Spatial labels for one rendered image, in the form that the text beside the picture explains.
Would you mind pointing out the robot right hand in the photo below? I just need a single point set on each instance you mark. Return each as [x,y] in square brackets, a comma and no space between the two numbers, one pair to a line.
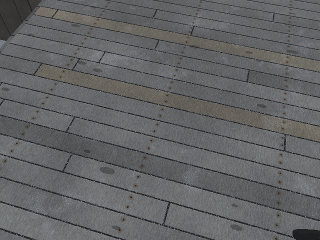
[306,234]

